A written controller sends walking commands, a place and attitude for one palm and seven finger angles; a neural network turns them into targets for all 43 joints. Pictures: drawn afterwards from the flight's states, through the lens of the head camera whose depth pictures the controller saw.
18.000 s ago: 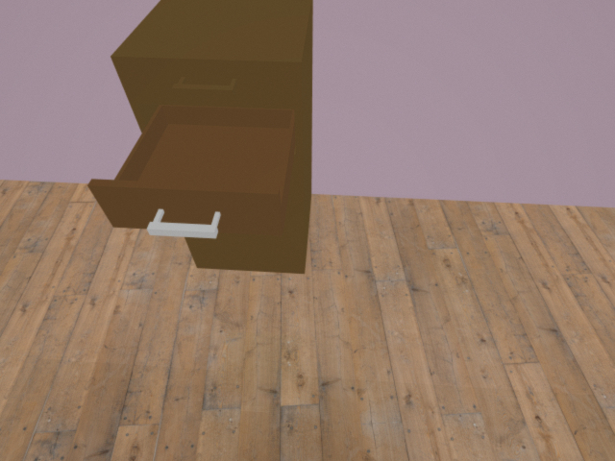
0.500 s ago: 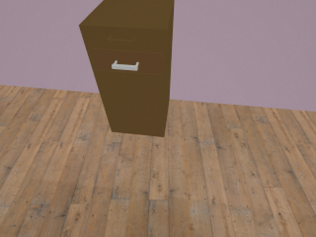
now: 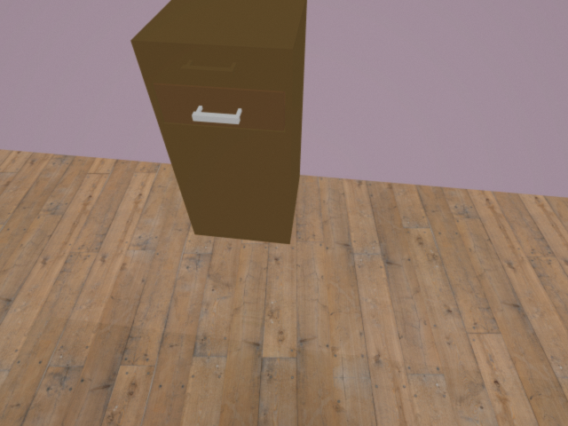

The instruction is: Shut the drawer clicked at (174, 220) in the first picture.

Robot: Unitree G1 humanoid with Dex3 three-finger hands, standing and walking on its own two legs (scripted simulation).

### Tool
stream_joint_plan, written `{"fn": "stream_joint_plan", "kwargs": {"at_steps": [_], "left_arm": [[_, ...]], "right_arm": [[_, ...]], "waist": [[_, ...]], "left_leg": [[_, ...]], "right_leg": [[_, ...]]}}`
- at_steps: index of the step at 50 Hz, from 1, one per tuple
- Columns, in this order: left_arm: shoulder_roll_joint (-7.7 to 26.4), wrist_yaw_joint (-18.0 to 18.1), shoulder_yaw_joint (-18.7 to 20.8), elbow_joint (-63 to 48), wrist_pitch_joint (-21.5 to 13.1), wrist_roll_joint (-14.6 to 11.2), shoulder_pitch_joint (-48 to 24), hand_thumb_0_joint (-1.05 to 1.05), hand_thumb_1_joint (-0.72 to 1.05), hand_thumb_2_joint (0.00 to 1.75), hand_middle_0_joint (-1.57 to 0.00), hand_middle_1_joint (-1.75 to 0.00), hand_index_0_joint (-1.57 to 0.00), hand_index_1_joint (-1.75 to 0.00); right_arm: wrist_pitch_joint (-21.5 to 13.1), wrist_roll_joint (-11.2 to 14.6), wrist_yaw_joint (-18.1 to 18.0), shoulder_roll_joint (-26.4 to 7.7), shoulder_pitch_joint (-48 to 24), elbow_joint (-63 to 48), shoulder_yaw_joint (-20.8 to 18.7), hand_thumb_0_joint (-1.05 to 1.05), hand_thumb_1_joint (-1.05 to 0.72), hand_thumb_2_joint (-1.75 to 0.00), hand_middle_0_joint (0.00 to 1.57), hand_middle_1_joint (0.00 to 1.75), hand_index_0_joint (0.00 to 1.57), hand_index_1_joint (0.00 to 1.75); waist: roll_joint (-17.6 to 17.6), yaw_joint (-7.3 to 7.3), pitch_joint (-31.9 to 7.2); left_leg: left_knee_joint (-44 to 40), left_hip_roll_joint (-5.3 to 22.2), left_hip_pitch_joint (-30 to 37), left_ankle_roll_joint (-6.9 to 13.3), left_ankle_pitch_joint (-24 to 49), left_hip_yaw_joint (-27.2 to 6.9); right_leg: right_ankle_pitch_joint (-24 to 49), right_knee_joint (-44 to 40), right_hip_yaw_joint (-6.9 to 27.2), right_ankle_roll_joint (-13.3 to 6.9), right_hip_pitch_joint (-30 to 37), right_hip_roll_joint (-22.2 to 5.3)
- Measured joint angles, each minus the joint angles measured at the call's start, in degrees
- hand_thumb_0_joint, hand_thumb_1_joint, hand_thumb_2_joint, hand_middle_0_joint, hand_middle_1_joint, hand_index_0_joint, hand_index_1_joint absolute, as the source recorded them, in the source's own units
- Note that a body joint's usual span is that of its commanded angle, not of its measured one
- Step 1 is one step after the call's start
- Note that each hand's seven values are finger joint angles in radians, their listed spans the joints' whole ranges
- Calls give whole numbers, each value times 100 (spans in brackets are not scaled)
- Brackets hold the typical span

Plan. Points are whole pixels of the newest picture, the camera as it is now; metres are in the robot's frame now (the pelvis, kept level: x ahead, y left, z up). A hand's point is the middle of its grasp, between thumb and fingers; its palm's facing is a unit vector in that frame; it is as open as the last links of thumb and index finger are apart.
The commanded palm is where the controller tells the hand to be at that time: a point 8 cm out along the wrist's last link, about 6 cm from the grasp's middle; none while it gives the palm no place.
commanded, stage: look to check the result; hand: left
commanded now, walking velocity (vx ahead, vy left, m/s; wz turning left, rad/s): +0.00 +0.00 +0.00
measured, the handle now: (217, 114) +0.95 +0.24 -0.10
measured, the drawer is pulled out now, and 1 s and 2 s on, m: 0.00 0.00 0.00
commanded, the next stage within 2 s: stand and wait in 0.32 s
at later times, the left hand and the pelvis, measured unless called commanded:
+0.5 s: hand out of the picture +0.00 +0.15 -0.17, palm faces +0.05 -0.98 -0.18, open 7.4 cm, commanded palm none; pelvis +0.01 -0.01 +0.00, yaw +0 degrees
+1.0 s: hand out of the picture +0.02 +0.15 -0.17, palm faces +0.05 -0.98 -0.20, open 7.4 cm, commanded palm none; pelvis +0.02 -0.02 +0.00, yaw +0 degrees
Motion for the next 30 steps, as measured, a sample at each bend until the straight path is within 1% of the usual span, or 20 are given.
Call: {"fn": "stream_joint_plan", "kwargs": {"at_steps": [16, 30], "left_arm": [[4, 3, -9, 4, -31, 1, -34, 0, 91, 90, -20, -30, -20, -30], [55, -3, 6, 4, -33, -8, -95, 0, 91, 90, -20, -30, -20, -30]], "right_arm": [[-22, 6, -14, -87, -198, -15, 4, 0, -91, -90, 19, 30, 20, 30], [-28, 9, -24, -134, -206, 32, 13, 0, -91, -90, 19, 30, 20, 30]], "waist": [[4, 35, -8], [9, 27, 50]], "left_leg": [[-51, 49, 123, -57, -54, -15], [-100, 79, 191, -101, -80, -35]], "right_leg": [[-28, -107, -8, -45, 146, 55], [-44, -183, -24, -83, 229, 90]]}}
